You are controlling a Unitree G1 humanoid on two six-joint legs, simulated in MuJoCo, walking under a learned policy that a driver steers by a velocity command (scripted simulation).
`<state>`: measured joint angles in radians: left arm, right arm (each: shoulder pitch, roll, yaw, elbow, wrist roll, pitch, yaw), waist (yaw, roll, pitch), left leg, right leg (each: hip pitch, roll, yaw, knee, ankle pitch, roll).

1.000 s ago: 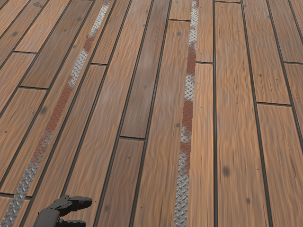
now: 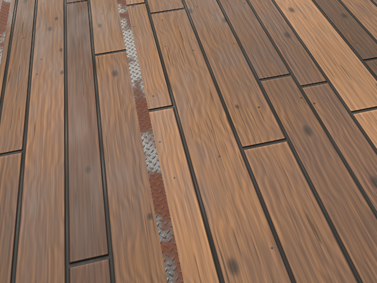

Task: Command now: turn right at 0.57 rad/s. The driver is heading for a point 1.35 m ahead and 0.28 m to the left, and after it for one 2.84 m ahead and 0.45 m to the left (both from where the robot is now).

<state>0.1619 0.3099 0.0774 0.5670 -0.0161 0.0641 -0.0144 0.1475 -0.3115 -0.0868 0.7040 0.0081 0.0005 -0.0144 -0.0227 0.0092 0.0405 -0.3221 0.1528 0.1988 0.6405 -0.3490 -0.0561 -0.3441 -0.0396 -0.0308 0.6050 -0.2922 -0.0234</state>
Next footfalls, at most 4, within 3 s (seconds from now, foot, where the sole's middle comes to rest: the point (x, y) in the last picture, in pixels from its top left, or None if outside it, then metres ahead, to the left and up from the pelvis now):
0.38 left None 0.06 0.12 -0.76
1.28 left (185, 272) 0.49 0.06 -0.76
1.72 right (164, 161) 0.96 0.14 -0.76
2.14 left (81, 123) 1.19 0.53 -0.76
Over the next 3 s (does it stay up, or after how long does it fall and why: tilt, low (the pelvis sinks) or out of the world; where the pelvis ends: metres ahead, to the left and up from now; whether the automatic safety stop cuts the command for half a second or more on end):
stays up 1.84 0.44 -0.01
